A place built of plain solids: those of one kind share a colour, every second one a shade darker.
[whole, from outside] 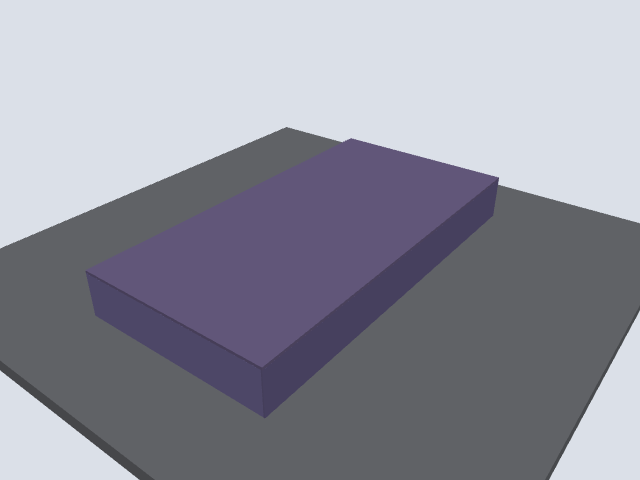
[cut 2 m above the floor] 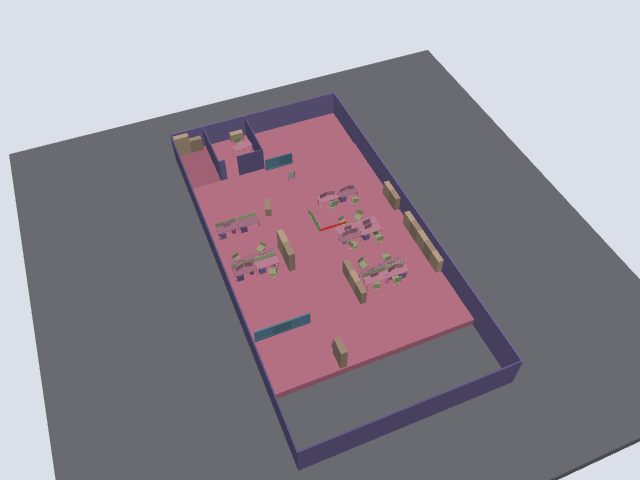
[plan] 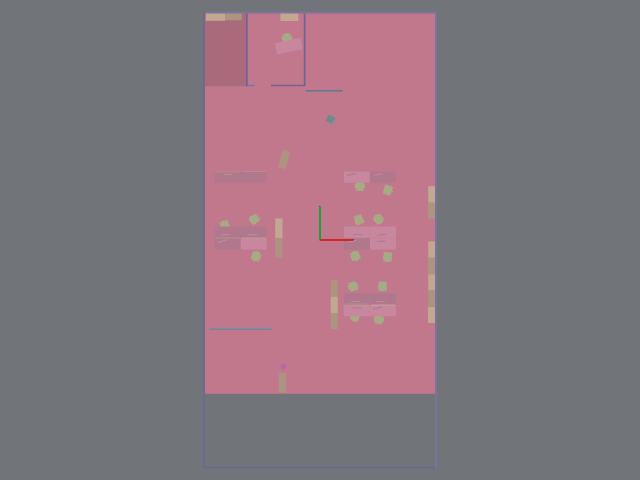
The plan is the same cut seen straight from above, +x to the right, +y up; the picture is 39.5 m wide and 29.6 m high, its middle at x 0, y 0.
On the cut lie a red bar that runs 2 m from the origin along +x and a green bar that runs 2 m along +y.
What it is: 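One storey of an office; an open floor with rows of desks, a band of small rooms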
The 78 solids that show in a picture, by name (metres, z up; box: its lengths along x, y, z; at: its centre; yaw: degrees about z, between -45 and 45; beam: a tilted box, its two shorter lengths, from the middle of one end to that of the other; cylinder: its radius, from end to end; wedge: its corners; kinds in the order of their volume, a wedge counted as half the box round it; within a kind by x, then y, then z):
{
 "floor_1": {"box": [2.54, 4.5, 0.67], "at": [-5.83, 11.73, 0.28]},
 "floor_2": {"box": [3.46, 4.5, 0.67], "at": [-2.73, 11.73, 0.28]},
 "floor_3": {"box": [14.2, 18.95, 0.67], "at": [0.0, 0.0, 0.28]},
 "floor_4": {"box": [8.0, 4.5, 0.55], "at": [3.1, 11.73, 0.23]},
 "roof_1": {"box": [14.4, 28.15, 0.2], "at": [0.0, 0.0, 3.32]},
 "wall_1": {"box": [0.1, 28.15, 3.27], "at": [-7.15, 0.0, 1.58]},
 "wall_2": {"box": [0.1, 4.5, 2.6], "at": [-4.51, 11.73, 1.92]},
 "wall_3": {"box": [0.44, 0.1, 2.6], "at": [-4.24, 9.53, 1.92]},
 "wall_4": {"box": [2.03, 0.1, 2.6], "at": [-2.01, 9.53, 1.92]},
 "wall_5": {"box": [0.1, 4.5, 2.6], "at": [-0.95, 11.73, 1.92]},
 "wall_6": {"box": [14.2, 0.1, 3.27], "at": [0.0, -14.03, 1.58]},
 "wall_7": {"box": [14.2, 0.1, 3.27], "at": [0.0, 14.03, 1.58]},
 "wall_8": {"box": [0.1, 28.15, 3.27], "at": [7.15, 0.0, 1.58]},
 "wall_9": {"box": [0.1, 4.5, 3.27], "at": [7.15, 11.73, 1.58]},
 "cabinet_1": {"box": [1.2, 0.45, 1.81], "at": [-6.44, 13.74, 1.52]},
 "cabinet_2": {"box": [1.0, 0.42, 1.22], "at": [-5.33, 13.75, 1.23]},
 "cabinet_3": {"box": [0.45, 1.2, 1.81], "at": [-2.53, -0.49, 1.52]},
 "cabinet_4": {"box": [0.45, 1.2, 1.81], "at": [-2.53, 0.72, 1.52]},
 "cabinet_5": {"box": [0.45, 1.2, 1.81], "at": [-2.31, -8.8, 1.52]},
 "cabinet_6": {"box": [0.47, 1.1, 0.75], "at": [-2.2, 4.96, 0.99], "yaw": -15.4},
 "cabinet_7": {"box": [1.1, 0.47, 0.75], "at": [-1.89, 13.73, 0.99]},
 "cabinet_8": {"box": [0.42, 1.0, 1.22], "at": [0.88, -5.01, 1.23]},
 "cabinet_9": {"box": [0.42, 1.0, 1.22], "at": [0.88, -4.0, 1.23]},
 "cabinet_10": {"box": [0.42, 1.0, 1.22], "at": [0.88, -2.99, 1.23]},
 "cabinet_11": {"box": [0.42, 1.0, 1.22], "at": [6.88, -4.63, 1.23]},
 "cabinet_12": {"box": [0.42, 1.0, 1.22], "at": [6.88, -3.62, 1.23]},
 "cabinet_13": {"box": [0.42, 1.0, 1.22], "at": [6.88, -2.61, 1.23]},
 "cabinet_14": {"box": [0.42, 1.0, 1.22], "at": [6.88, -1.6, 1.23]},
 "cabinet_15": {"box": [0.42, 1.0, 1.22], "at": [6.88, -0.59, 1.23]},
 "cabinet_16": {"box": [0.42, 1.0, 1.22], "at": [6.88, 1.81, 1.23]},
 "cabinet_17": {"box": [0.42, 1.0, 1.22], "at": [6.88, 2.82, 1.23]},
 "desk_1": {"box": [1.6, 0.7, 0.032], "at": [-5.7, -0.24, 1.35]},
 "desk_2": {"box": [1.6, 0.7, 0.032], "at": [-5.7, 0.48, 1.35]},
 "desk_3": {"box": [1.6, 0.7, 0.032], "at": [-5.7, 3.88, 1.35]},
 "desk_4": {"box": [0.57, 0.07, 0.48], "at": [-5.38, -0.08, 1.6], "yaw": -9.1},
 "desk_5": {"box": [1.6, 0.7, 0.032], "at": [-4.09, -0.24, 1.35]},
 "desk_6": {"box": [1.6, 0.7, 0.032], "at": [-4.09, 0.48, 1.35]},
 "desk_7": {"box": [1.6, 0.7, 0.032], "at": [-4.09, 3.88, 1.35]},
 "desk_8": {"box": [1.6, 0.7, 0.032], "at": [-1.93, 11.95, 1.35], "yaw": 11.9},
 "desk_9": {"box": [1.6, 0.7, 0.032], "at": [2.27, -4.35, 1.35]},
 "desk_10": {"box": [1.6, 0.7, 0.032], "at": [2.27, -3.63, 1.35]},
 "desk_11": {"box": [1.6, 0.7, 0.032], "at": [2.27, -0.24, 1.35]},
 "desk_12": {"box": [1.6, 0.7, 0.032], "at": [2.27, 0.48, 1.35]},
 "desk_13": {"box": [1.6, 0.7, 0.032], "at": [2.27, 3.88, 1.35]},
 "desk_14": {"box": [1.6, 0.7, 0.032], "at": [3.88, -4.35, 1.35]},
 "desk_15": {"box": [1.6, 0.7, 0.032], "at": [3.88, -3.63, 1.35]},
 "desk_16": {"box": [1.6, 0.7, 0.032], "at": [3.88, -0.24, 1.35]},
 "desk_17": {"box": [1.6, 0.7, 0.032], "at": [3.88, 0.48, 1.35]},
 "desk_18": {"box": [1.6, 0.7, 0.032], "at": [3.88, 3.88, 1.35]},
 "officechair_1": {"box": [0.51, 0.52, 0.08], "at": [-5.85, 0.87, 1.14], "yaw": 22.7},
 "officechair_2": {"box": [0.52, 0.51, 0.08], "at": [-4.06, 1.27, 1.12], "yaw": 34.1},
 "officechair_3": {"box": [0.49, 0.5, 0.08], "at": [-3.97, -0.99, 1.11], "yaw": -24.2},
 "officechair_4": {"box": [0.5, 0.49, 0.08], "at": [-2.03, 12.41, 1.12], "yaw": 11.5},
 "officechair_5": {"box": [0.5, 0.49, 0.08], "at": [2.05, -2.9, 1.16], "yaw": 18.6},
 "officechair_6": {"box": [0.49, 0.5, 0.08], "at": [2.2, -0.98, 1.16], "yaw": 19.6},
 "officechair_7": {"box": [0.51, 0.52, 0.08], "at": [2.41, 1.23, 1.15], "yaw": 19.4},
 "officechair_8": {"box": [0.5, 0.49, 0.08], "at": [2.45, 3.34, 1.09], "yaw": -0.4},
 "officechair_9": {"box": [0.49, 0.5, 0.08], "at": [3.58, 1.27, 1.18], "yaw": 44.9},
 "officechair_10": {"box": [0.5, 0.49, 0.08], "at": [3.63, -4.87, 1.15], "yaw": -8.4},
 "officechair_11": {"box": [0.51, 0.52, 0.08], "at": [3.86, -2.83, 1.09], "yaw": -1.3},
 "officechair_12": {"box": [0.51, 0.52, 0.08], "at": [4.17, -1.02, 1.13], "yaw": -3.7},
 "officechair_13": {"box": [0.51, 0.52, 0.08], "at": [4.19, 3.11, 1.08], "yaw": -16.4},
 "guard_1": {"box": [1.19, 0.03, 0.92], "at": [-6.15, -5.5, 1.2]},
 "guard_2": {"box": [3.82, 0.1, 0.12], "at": [-4.9, -5.5, 0.68]},
 "guard_3": {"box": [1.19, 0.03, 0.92], "at": [-4.9, -5.5, 1.2]},
 "guard_4": {"box": [3.82, 0.1, 0.05], "at": [-4.9, -5.5, 1.69]},
 "guard_5": {"box": [1.19, 0.03, 0.92], "at": [-3.64, -5.5, 1.2]},
 "guard_6": {"box": [1.05, 0.03, 0.92], "at": [-0.29, 9.2, 1.2]},
 "guard_7": {"box": [2.28, 0.1, 0.05], "at": [0.26, 9.2, 1.69]},
 "guard_8": {"box": [1.05, 0.03, 0.92], "at": [0.81, 9.2, 1.2]},
 "pedestal_1": {"box": [0.43, 0.6, 0.53], "at": [3.47, -0.27, 0.93]},
 "screen_1": {"box": [1.5, 0.026, 0.42], "at": [-5.7, 0.08, 1.57]},
 "screen_2": {"box": [1.5, 0.026, 0.42], "at": [-5.7, 4.2, 1.57]},
 "screen_3": {"box": [1.5, 0.026, 0.42], "at": [-4.09, 0.08, 1.57]},
 "screen_4": {"box": [1.5, 0.026, 0.42], "at": [-4.09, 4.2, 1.57]},
 "screen_5": {"box": [1.5, 0.026, 0.42], "at": [2.27, -4.03, 1.57]},
 "screen_6": {"box": [1.5, 0.026, 0.42], "at": [3.88, -4.03, 1.57]},
 "visitorchair_1": {"box": [0.49, 0.46, 0.04], "at": [0.65, 7.44, 1.09], "yaw": -26.8}
}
